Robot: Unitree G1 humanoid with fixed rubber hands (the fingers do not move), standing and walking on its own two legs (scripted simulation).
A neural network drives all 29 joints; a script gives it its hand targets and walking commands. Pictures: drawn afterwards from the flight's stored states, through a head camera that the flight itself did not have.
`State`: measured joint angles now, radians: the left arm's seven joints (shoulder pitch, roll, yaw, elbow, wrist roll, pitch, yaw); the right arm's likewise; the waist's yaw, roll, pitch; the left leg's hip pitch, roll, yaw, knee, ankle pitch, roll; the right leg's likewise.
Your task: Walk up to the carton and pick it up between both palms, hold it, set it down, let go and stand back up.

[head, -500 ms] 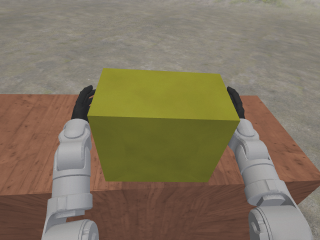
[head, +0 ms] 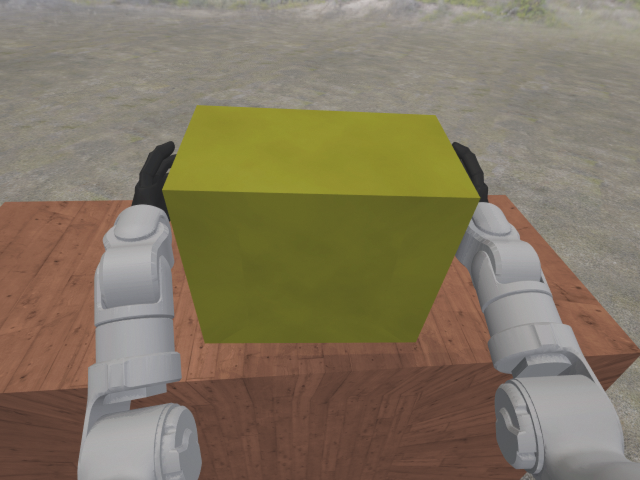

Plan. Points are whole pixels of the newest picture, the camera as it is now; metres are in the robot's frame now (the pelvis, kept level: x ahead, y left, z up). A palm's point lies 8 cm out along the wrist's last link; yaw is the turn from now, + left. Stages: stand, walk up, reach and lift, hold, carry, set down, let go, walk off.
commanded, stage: reach and lift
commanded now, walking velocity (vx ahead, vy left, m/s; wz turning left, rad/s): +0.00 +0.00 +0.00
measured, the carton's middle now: (315, 233) +0.37 +0.00 +0.18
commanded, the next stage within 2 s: hold in 0.94 s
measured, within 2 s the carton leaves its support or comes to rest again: neither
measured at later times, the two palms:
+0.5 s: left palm (150, 197) +0.37 +0.18 +0.23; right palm (470, 190) +0.37 -0.19 +0.24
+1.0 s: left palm (145, 181) +0.37 +0.18 +0.25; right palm (475, 171) +0.37 -0.19 +0.26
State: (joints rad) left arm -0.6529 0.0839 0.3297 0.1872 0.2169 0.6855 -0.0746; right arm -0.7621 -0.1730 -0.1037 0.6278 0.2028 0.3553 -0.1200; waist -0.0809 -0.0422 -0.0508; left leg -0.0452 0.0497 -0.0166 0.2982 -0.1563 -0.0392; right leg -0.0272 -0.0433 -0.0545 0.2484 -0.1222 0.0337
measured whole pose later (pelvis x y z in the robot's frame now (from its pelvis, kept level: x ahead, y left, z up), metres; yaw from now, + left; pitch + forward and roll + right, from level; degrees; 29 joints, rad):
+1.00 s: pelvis +0.00 +0.00 +0.00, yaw +0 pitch -6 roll -1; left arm -0.77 0.13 0.36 0.26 0.22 0.79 -0.10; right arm -0.91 -0.22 -0.06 0.71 0.27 0.47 -0.16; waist -0.09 -0.04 -0.10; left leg -0.05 0.06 -0.02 0.32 -0.17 -0.05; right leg -0.02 -0.03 -0.06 0.24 -0.13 0.03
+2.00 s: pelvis +0.00 -0.01 +0.00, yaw +0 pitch -4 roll -1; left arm -0.86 0.17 0.34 0.36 0.19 0.86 -0.09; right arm -1.06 -0.29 0.00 0.82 0.36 0.60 -0.18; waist -0.06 -0.01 -0.17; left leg -0.10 0.07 -0.03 0.34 -0.18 -0.05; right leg -0.06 -0.02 -0.06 0.24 -0.12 0.02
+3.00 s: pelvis +0.00 -0.01 +0.00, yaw +0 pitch -3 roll -1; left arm -0.87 0.17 0.34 0.37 0.18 0.86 -0.08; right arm -1.07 -0.29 0.01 0.83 0.36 0.60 -0.18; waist -0.06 -0.01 -0.18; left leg -0.10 0.07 -0.03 0.34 -0.18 -0.05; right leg -0.06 -0.02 -0.06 0.24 -0.12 0.02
